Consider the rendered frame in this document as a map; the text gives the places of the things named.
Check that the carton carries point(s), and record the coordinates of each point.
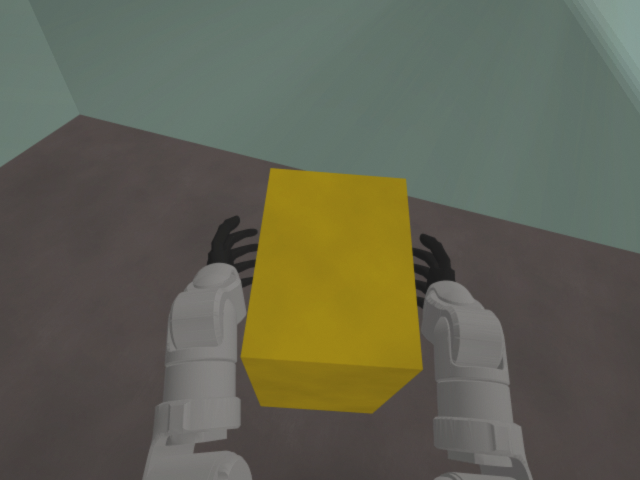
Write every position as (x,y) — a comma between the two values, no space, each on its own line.
(332,322)

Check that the right robot hand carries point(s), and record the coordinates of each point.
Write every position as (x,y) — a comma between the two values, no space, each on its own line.
(438,261)

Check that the left robot upper arm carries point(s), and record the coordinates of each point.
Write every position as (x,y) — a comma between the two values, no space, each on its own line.
(219,465)

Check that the robot right forearm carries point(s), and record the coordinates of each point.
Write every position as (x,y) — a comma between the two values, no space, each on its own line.
(475,421)

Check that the left robot hand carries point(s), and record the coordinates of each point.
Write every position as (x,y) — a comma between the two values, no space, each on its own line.
(222,243)

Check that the robot left forearm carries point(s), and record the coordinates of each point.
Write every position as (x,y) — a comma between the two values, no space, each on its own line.
(199,398)

